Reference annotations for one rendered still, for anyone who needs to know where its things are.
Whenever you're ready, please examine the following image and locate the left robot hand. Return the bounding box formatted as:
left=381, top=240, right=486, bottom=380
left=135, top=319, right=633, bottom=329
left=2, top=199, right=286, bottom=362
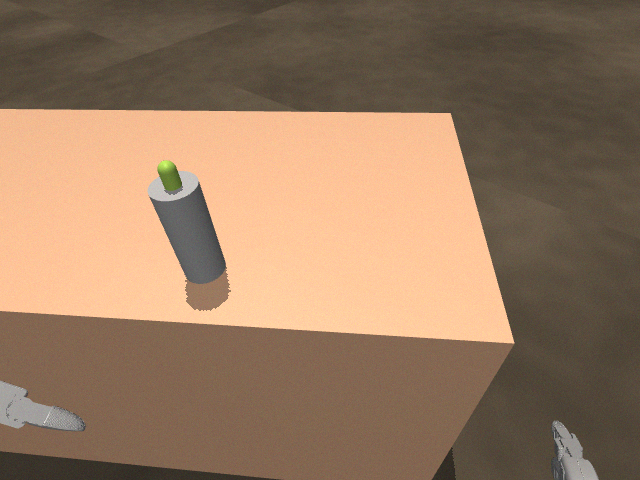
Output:
left=0, top=381, right=86, bottom=431

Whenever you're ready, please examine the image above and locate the right robot hand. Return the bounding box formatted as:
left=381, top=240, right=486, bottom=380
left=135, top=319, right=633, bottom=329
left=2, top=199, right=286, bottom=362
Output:
left=551, top=421, right=599, bottom=480

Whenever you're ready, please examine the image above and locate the bottle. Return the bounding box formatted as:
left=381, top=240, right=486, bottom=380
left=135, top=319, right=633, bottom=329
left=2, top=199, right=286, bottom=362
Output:
left=148, top=160, right=226, bottom=284

